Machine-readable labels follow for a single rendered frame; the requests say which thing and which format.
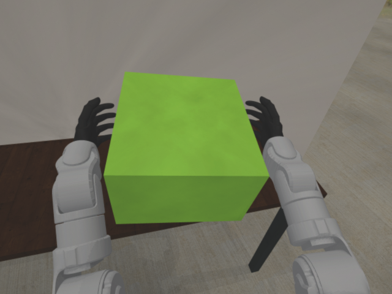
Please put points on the robot left upper arm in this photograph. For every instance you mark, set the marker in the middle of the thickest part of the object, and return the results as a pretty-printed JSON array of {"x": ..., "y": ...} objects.
[{"x": 101, "y": 282}]

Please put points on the right robot forearm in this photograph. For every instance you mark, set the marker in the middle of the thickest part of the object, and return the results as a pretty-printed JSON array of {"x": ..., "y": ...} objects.
[{"x": 309, "y": 222}]

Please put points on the carton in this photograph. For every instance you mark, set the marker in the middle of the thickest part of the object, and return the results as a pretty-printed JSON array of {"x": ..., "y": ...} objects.
[{"x": 182, "y": 150}]

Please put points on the robot right upper arm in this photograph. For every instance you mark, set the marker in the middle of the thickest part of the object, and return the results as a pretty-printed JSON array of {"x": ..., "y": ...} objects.
[{"x": 329, "y": 272}]

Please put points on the robot right hand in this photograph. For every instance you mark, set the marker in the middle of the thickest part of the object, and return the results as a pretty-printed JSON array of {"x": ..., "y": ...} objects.
[{"x": 270, "y": 126}]

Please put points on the robot left hand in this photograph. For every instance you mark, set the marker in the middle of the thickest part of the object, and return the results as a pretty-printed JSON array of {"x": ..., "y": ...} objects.
[{"x": 87, "y": 128}]

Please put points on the left robot forearm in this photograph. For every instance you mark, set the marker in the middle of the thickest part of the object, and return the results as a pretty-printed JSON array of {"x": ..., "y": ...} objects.
[{"x": 82, "y": 240}]

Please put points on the table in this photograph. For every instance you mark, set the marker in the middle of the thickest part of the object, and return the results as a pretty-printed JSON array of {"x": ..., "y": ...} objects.
[{"x": 27, "y": 227}]

